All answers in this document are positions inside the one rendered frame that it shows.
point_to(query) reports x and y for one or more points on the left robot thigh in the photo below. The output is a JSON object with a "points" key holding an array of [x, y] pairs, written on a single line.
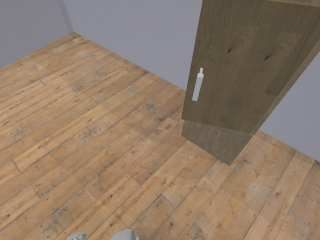
{"points": [[125, 235]]}

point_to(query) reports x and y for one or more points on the cupboard door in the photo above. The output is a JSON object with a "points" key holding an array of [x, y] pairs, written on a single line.
{"points": [[249, 50]]}

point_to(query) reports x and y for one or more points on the handle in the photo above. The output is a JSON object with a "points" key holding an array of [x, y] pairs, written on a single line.
{"points": [[198, 85]]}

